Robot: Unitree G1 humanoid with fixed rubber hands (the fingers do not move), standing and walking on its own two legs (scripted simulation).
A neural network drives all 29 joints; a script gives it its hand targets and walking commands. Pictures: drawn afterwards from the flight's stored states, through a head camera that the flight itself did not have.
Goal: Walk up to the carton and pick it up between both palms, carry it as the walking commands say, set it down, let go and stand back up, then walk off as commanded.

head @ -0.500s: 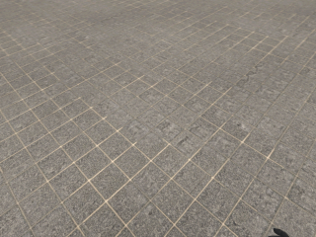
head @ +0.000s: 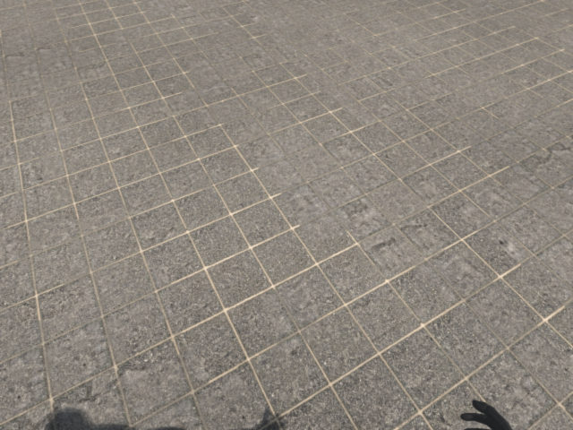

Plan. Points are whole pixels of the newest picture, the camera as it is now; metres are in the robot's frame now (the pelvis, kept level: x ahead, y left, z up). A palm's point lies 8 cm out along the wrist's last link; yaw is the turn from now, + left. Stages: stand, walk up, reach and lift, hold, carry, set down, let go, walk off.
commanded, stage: walk up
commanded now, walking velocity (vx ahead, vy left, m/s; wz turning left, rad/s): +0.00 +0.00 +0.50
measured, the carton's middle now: out of the picture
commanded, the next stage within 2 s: none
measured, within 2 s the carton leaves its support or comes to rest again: neither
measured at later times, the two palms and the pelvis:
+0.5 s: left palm out of the picture +0.05 +0.25 -0.10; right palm out of the picture +0.11 -0.30 -0.14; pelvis -0.01 -0.04 +0.00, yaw +14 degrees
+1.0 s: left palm out of the picture -0.16 +0.18 -0.14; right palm (412, 355) +0.24 -0.17 -0.10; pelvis -0.02 -0.04 +0.00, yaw +31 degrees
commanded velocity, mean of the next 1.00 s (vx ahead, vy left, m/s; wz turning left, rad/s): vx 0.00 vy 0.00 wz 0.50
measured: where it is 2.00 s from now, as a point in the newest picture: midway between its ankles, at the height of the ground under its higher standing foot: outside the picture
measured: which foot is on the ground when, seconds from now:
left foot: up 0.00-0.02, down 0.04-0.46, up 0.48-1.00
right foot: down 0.00-0.04, up 0.06-0.44, down 0.46-1.00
